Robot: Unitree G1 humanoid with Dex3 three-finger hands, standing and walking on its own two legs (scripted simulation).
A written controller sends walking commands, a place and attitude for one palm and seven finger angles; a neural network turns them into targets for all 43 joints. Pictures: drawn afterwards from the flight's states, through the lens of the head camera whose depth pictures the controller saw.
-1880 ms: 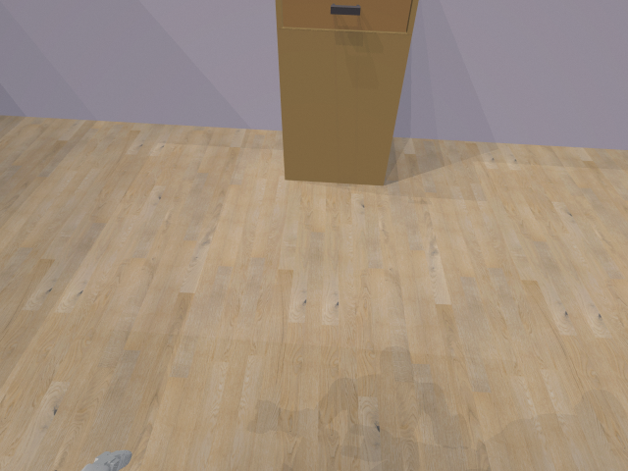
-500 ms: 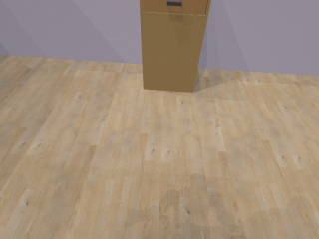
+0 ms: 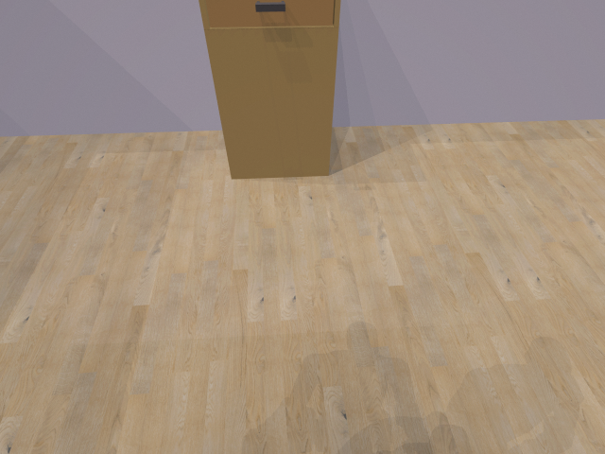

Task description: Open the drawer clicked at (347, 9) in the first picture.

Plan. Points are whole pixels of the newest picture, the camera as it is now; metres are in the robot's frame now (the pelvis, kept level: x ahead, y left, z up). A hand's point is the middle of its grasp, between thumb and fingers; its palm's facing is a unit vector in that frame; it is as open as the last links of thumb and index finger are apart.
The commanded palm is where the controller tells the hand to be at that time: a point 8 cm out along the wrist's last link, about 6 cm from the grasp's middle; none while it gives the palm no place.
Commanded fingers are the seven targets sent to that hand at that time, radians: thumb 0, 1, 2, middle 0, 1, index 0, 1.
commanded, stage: walk to a spot facing it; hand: left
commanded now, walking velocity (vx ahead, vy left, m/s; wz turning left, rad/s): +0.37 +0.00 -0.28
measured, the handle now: (270, 5) +1.50 +0.21 +0.06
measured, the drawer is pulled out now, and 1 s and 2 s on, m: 0.00 0.00 0.00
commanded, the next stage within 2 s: turn to face it in 1.46 s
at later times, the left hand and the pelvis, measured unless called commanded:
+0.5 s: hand out of the picture +0.12 +0.20 -0.19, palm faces -0.01 -0.99 -0.13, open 7.4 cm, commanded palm none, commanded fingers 0.00 0.90 0.90 -0.20 -0.30 -0.20 -0.30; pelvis +0.21 +0.04 -0.02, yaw -6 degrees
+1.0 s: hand (239, 260) +0.52 +0.18 -0.16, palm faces -0.30 -0.95 -0.12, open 7.4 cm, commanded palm none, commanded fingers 0.00 0.90 0.90 -0.20 -0.30 -0.20 -0.30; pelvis +0.40 +0.04 +0.01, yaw -16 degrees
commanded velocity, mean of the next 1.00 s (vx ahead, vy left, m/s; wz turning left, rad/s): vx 0.37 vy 0.00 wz -0.27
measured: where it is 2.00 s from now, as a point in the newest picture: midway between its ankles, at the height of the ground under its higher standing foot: (346, 306)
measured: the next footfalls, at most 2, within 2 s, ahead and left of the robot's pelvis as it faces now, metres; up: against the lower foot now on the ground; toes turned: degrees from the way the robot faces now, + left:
left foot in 0.46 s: +0.36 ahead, +0.11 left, +0.00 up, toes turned +2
right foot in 1.18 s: +0.57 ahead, -0.13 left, +0.00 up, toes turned -29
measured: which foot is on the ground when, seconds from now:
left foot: down 0.00-0.02, up 0.04-0.44, down 0.46-1.00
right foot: down 0.00-0.48, up 0.50-1.00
